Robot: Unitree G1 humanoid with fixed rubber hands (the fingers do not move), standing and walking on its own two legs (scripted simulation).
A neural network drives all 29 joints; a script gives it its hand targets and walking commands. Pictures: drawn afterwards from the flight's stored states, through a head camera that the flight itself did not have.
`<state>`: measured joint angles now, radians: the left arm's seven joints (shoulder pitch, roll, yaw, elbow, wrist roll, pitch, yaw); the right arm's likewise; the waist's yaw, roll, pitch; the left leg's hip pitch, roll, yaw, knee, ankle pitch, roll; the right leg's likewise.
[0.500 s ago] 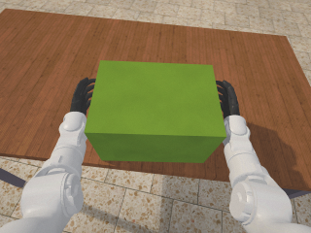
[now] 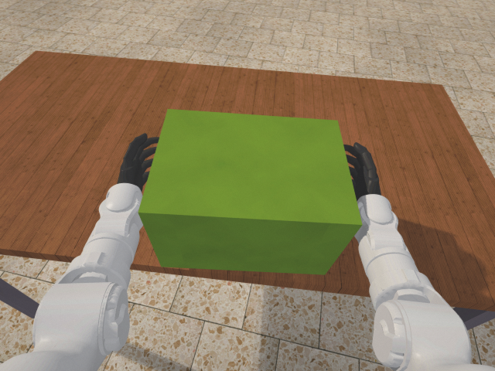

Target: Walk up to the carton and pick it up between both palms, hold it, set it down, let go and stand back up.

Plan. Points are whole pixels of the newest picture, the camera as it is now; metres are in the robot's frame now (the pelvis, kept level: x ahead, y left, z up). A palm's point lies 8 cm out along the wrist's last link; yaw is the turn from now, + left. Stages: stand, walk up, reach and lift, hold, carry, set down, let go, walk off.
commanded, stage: reach and lift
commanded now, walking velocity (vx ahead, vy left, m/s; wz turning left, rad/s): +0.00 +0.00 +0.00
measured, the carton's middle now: (248, 194) +0.41 +0.01 +0.05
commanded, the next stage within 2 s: none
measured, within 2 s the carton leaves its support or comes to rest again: neither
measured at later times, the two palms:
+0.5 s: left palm (130, 169) +0.39 +0.20 +0.13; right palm (381, 179) +0.39 -0.20 +0.12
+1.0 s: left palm (127, 174) +0.36 +0.19 +0.15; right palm (398, 185) +0.36 -0.20 +0.14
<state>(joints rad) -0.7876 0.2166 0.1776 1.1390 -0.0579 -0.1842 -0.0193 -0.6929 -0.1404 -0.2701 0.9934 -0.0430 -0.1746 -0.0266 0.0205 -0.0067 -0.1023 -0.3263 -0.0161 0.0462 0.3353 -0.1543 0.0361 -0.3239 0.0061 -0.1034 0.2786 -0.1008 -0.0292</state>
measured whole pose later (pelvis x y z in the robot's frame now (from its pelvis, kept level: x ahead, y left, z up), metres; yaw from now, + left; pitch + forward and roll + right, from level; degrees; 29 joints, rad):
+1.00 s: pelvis +0.00 -0.01 +0.00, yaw +0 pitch -2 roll +0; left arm -0.53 0.10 0.29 0.27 0.13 0.50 -0.06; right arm -0.57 -0.16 -0.15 0.58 0.12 0.23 -0.01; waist -0.04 -0.04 -0.03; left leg -0.11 -0.01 0.04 0.28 -0.15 0.02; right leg -0.12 0.01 -0.11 0.25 -0.11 -0.04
